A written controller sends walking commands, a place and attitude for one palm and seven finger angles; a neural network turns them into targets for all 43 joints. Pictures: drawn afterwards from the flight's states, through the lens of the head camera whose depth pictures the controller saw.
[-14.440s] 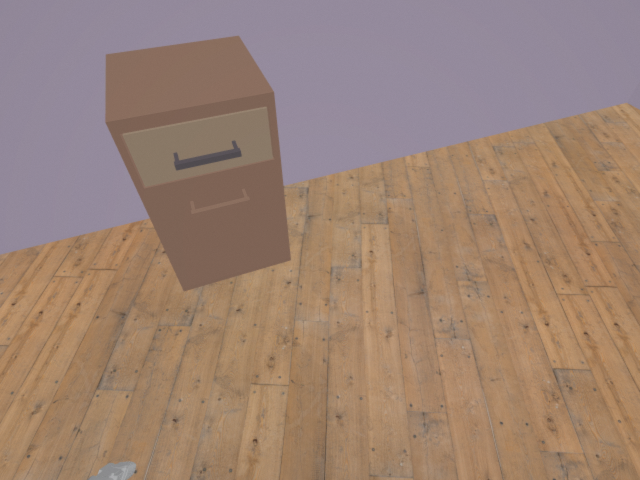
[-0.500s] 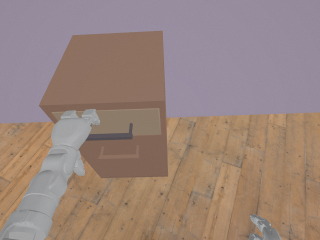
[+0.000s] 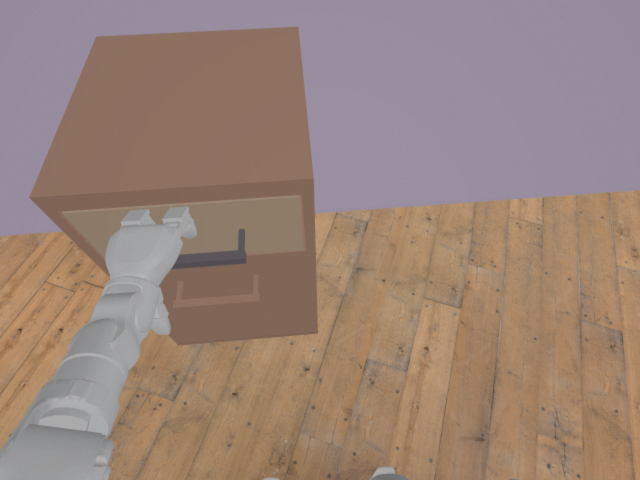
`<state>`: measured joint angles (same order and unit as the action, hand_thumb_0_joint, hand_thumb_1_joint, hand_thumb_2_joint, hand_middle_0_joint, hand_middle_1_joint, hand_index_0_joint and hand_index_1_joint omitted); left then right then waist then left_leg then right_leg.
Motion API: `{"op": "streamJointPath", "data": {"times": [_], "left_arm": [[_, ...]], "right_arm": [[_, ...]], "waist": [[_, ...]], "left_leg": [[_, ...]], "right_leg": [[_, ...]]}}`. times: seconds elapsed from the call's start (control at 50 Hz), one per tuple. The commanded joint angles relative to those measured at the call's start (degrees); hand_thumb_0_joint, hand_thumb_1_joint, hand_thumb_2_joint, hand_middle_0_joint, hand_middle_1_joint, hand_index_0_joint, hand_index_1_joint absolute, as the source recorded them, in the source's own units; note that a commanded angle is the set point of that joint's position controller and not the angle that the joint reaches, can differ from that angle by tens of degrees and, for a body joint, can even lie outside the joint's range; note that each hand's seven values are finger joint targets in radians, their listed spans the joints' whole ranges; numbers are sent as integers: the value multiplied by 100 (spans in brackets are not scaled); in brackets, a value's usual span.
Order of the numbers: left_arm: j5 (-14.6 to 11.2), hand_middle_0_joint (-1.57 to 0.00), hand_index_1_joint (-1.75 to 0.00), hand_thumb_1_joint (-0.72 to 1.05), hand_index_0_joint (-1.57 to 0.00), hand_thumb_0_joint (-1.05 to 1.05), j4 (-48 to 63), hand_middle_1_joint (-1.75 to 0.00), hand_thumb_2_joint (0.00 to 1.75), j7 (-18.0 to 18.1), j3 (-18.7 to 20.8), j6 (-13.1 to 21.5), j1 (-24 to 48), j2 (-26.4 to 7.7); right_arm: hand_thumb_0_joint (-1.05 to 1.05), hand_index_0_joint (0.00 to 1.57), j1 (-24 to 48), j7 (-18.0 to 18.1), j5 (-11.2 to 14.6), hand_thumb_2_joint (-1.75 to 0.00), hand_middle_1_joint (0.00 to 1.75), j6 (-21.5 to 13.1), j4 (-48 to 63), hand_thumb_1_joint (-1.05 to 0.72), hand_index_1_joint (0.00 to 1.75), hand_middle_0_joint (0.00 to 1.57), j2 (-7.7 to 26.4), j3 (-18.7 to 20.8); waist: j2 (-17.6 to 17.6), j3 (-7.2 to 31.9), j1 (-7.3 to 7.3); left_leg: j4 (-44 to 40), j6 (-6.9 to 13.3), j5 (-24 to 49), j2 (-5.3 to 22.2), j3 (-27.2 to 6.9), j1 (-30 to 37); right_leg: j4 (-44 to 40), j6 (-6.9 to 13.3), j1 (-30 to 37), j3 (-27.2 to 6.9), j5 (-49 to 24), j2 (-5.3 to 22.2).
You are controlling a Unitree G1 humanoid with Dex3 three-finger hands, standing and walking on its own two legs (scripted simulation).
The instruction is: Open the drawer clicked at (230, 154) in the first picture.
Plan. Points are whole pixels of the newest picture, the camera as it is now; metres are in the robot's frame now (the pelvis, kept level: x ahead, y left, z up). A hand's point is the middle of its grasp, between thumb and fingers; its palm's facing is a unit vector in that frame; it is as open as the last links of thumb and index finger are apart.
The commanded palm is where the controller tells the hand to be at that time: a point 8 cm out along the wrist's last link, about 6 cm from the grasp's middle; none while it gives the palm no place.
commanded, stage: move the hooked fingers above the handle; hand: left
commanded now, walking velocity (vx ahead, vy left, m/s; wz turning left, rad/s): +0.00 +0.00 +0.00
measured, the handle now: (194, 250) +0.49 +0.24 -0.13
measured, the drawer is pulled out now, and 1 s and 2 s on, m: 0.00 0.00 0.00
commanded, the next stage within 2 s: lower the fingers behind the handle in 1.22 s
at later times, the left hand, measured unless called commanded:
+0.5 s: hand (192, 254) +0.45 +0.22 -0.08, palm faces -0.08 -0.03 -1.00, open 13.8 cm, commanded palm +0.44 +0.23 -0.02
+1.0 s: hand (183, 254) +0.45 +0.23 -0.08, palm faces -0.10 +0.00 -1.00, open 13.8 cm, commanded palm +0.45 +0.23 -0.03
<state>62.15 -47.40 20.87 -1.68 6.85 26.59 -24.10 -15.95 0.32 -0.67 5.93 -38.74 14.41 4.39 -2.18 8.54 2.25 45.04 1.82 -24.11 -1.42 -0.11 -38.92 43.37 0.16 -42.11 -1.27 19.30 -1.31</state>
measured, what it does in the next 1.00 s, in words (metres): lowers itself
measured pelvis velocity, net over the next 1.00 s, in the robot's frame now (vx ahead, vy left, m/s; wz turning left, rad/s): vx -0.03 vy -0.01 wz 0.00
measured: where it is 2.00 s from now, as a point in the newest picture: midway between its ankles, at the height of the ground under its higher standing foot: outside the picture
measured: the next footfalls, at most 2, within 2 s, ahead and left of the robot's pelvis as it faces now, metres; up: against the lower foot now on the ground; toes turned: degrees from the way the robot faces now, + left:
none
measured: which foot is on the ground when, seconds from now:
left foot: down 0.00-1.00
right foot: down 0.00-1.00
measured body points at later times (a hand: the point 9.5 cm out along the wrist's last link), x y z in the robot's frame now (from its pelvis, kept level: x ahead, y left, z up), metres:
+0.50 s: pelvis -0.02 +0.00 -0.04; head +0.12 +0.01 +0.39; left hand +0.45 +0.22 -0.02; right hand +0.00 -0.28 -0.17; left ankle -0.04 +0.10 -0.70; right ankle +0.01 -0.12 -0.70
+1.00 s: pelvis -0.03 -0.01 -0.05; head +0.11 -0.01 +0.37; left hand +0.45 +0.23 -0.02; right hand -0.01 -0.29 -0.18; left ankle -0.04 +0.10 -0.70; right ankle +0.01 -0.12 -0.70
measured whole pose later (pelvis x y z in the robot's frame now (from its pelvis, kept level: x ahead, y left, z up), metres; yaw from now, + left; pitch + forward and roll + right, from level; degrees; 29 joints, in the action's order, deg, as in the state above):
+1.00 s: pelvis -0.03 -0.01 -0.05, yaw +0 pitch +28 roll -2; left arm 64.9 -65.5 24.5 1.0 5.9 46.6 -31.2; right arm -18.3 0.7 -2.0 3.4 -39.1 15.5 1.7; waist -3.1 10.8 8.3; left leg 63.2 1.0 -28.5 -0.5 -1.7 -63.1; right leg 59.2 0.9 -65.2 1.0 22.5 -2.3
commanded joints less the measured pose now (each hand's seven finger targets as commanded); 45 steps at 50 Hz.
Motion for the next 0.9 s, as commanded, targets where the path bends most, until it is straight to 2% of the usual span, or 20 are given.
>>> {"op": "streamJointPath", "data": {"times": [0.0,0.1,0.18,0.2,0.22,0.26,0.32,0.34,0.42,0.48,0.52,0.54,0.56,0.62,0.68,0.72,0.74,0.8,0.84,0.88], "left_arm": [[197,-30,-120,-50,-30,0,965,-120,30,562,589,231,2239,-1310],[301,-30,-120,-50,-30,0,245,-120,30,998,740,-107,2503,-1444],[288,-30,-120,-50,-30,0,-213,-120,30,1028,657,-436,2711,-1456],[284,-30,-120,-50,-30,0,-201,-120,30,1000,565,-466,2972,-1424],[277,-30,-120,-50,-30,0,-181,-120,30,952,507,-464,3115,-1398],[251,-30,-120,-50,-30,0,-199,-120,30,832,214,-403,3585,-1123],[206,-30,-120,-50,-30,0,-361,-120,30,715,314,-242,3757,-1314],[225,-30,-120,-50,-30,0,-344,-120,30,691,269,-175,3977,-1304],[357,-30,-120,-50,-30,0,-585,-120,30,822,615,-79,3992,-1738],[430,-30,-120,-50,-30,0,-851,-120,30,992,736,-232,4023,-1901],[410,-30,-120,-50,-30,0,-777,-120,30,1064,984,-373,3933,-2251],[382,-30,-120,-50,-30,0,-817,-120,30,1099,1123,-481,3808,-2391],[393,-30,-120,-50,-30,0,-813,-120,30,1136,1000,-601,3988,-2384],[346,-30,-120,-50,-30,0,-966,-120,30,1079,837,-863,4221,-2358],[165,-30,-120,-50,-30,0,-717,-120,30,802,821,-760,4449,-2464],[109,-30,-120,-50,-30,0,-700,-120,30,578,652,-602,4478,-2320],[88,-30,-120,-50,-30,0,-622,-120,30,493,539,-485,4537,-2149],[82,-30,-120,-50,-30,0,-836,-120,30,390,712,-284,4101,-2287],[193,-30,-120,-50,-30,0,-872,-120,30,389,467,-147,4194,-1974],[279,-30,-120,-50,-30,0,-922,-120,30,451,488,-73,4091,-1990]], "right_arm": [[0,20,-416,23,-103,-90,30,-79,470,-90,30,20,793,283],[0,20,-503,-75,-156,-90,30,-46,401,-90,30,20,846,263],[0,20,-615,-98,-137,-90,30,-43,411,-90,30,20,912,251],[0,20,-626,-87,-137,-90,30,-50,394,-90,30,20,917,247],[0,20,-662,-75,-139,-90,30,-63,382,-90,30,20,920,249],[0,20,-764,-54,-151,-90,30,-99,291,-90,30,20,924,266],[0,20,-842,4,-172,-90,30,-147,210,-90,30,20,946,231],[0,20,-851,20,-191,-90,30,-170,176,-90,30,20,946,223],[0,20,-942,12,-251,-90,30,-197,98,-90,30,20,985,179],[0,20,-954,-17,-278,-90,30,-173,123,-90,30,20,992,136],[0,20,-962,-51,-279,-90,30,-155,193,-90,30,20,1022,107],[0,20,-932,-60,-287,-90,30,-109,227,-90,30,20,1059,108],[0,20,-983,-54,-250,-90,30,-78,248,-90,30,20,1056,102],[0,20,-974,-34,-175,-90,30,-77,227,-90,30,20,1070,76],[0,20,-1005,29,-131,-90,30,-139,249,-90,30,20,1093,69],[0,20,-1055,91,-119,-90,30,-192,237,-90,30,20,1057,61],[0,20,-1076,101,-127,-90,30,-218,235,-90,30,20,1031,67],[0,20,-1070,131,-127,-90,30,-235,214,-90,30,20,1031,38],[0,20,-1066,133,-143,-90,30,-273,212,-90,30,20,973,32],[0,20,-1071,116,-155,-90,30,-302,200,-90,30,20,994,40]], "waist": [[-320,2276,87],[-138,2263,155],[60,2442,240],[28,2506,328],[-65,2603,357],[-130,2647,592],[-47,2576,652],[-187,2571,695],[-391,2730,626],[-506,2808,591],[-592,3071,445],[-357,3237,406],[-310,3297,510],[-177,2937,642],[-193,3253,715],[-149,3248,802],[-326,3300,814],[-117,2970,733],[-266,2676,800],[-406,2540,754]], "left_leg": [[-31,14,2905,92,-11,1002],[213,-13,2582,92,3,458],[300,24,2322,78,26,223],[322,38,2251,88,39,224],[376,41,2254,83,30,256],[492,51,2191,134,-57,377],[649,76,1912,122,-80,114],[696,68,1907,127,-132,76],[986,60,1962,126,-150,-248],[1154,47,2004,107,-109,-608],[1171,50,2090,93,-43,-692],[1187,64,2190,74,-41,-714],[1162,87,2085,58,-8,-781],[1044,127,1571,51,27,-994],[1005,162,1429,53,1,-803],[1015,179,1361,59,-9,-788],[1007,179,1460,63,-21,-663],[1059,190,1260,65,6,-925],[1075,183,1201,71,-15,-1003],[1152,168,1118,76,7,-1093]], "right_leg": [[85,335,809,219,-1814,-58],[322,320,459,265,-1576,-81],[376,285,528,243,-1557,-88],[364,265,482,238,-1529,-82],[394,264,441,229,-1525,-80],[422,239,84,249,-1339,-83],[507,236,-102,240,-1132,-84],[569,253,-285,247,-1051,-76],[877,274,-588,269,-1023,-93],[1086,269,-648,283,-1102,-87],[1140,260,-336,243,-1334,-88],[1175,251,-138,230,-1503,-97],[1108,209,-4,197,-1547,-90],[914,160,9,187,-1202,-66],[827,136,171,161,-1126,-59],[787,131,184,143,-1119,-58],[786,146,109,147,-1162,-52],[781,149,26,132,-987,-61],[795,185,-283,162,-841,-61],[853,204,-507,168,-694,-65]]}}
